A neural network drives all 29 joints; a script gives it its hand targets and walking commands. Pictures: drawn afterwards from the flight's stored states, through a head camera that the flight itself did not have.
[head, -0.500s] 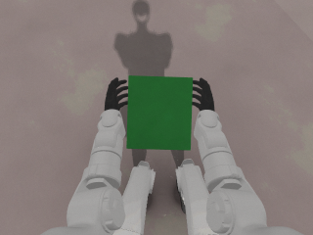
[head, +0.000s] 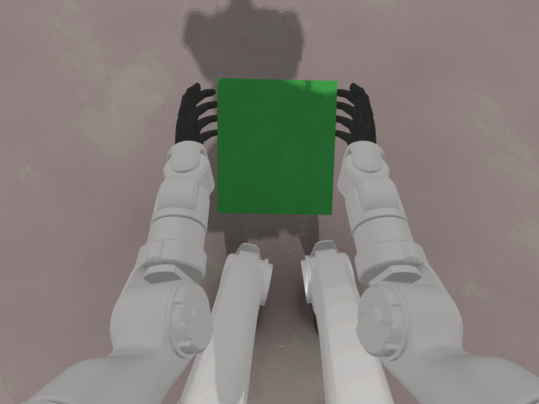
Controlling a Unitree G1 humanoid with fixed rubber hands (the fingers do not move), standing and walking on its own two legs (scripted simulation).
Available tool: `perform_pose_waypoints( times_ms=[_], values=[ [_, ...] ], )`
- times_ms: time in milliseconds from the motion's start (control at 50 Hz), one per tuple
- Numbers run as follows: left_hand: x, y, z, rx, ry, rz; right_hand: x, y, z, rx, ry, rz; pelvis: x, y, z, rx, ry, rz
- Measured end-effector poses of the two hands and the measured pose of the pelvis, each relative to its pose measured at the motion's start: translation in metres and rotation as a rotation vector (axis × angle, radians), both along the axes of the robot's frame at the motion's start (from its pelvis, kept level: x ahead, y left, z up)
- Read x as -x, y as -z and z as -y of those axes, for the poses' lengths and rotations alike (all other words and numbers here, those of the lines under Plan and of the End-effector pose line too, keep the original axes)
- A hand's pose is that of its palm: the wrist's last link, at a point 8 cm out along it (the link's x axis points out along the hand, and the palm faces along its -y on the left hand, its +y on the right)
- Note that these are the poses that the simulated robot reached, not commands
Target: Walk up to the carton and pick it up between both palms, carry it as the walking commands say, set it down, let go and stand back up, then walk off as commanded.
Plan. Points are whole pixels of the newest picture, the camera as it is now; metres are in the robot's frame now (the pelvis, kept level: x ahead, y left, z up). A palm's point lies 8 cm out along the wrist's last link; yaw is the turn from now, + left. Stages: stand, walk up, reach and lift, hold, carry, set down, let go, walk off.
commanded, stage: set down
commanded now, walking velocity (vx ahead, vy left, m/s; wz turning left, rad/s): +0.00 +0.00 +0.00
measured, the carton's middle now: (273, 151) +0.46 +0.02 -0.18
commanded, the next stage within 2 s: none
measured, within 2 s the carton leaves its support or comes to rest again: neither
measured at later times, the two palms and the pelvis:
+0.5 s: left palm (201, 144) +0.47 +0.15 -0.18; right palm (343, 142) +0.47 -0.10 -0.18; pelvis -0.01 +0.00 -0.07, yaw +0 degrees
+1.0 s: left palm (211, 145) +0.49 +0.15 -0.26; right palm (332, 146) +0.50 -0.10 -0.27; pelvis -0.01 +0.00 -0.13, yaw +1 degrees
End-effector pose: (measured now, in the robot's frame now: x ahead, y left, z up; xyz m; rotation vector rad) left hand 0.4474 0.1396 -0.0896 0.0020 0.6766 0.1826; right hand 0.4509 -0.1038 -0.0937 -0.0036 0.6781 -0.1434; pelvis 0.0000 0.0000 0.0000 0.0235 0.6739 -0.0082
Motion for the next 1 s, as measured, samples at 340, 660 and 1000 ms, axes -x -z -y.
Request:
perform_pose_waypoints(
  times_ms=[340,660,1000],
  values=[
    [-0.014,0.059,-0.005,-0.007,-0.002,-0.009,-0.017,0.059,-0.005,-0.002,-0.008,-0.009,0.010,0.048,-0.002,0.003,-0.006,-0.027],
    [-0.029,0.113,-0.006,-0.015,0.007,-0.021,-0.031,0.113,-0.006,0.002,-0.008,-0.020,0.015,0.087,-0.003,0.006,-0.012,-0.041],
    [-0.045,0.175,-0.007,-0.024,0.018,-0.039,-0.044,0.177,-0.007,0.005,-0.008,-0.038,0.015,0.128,-0.004,0.011,-0.018,-0.048]
  ],
)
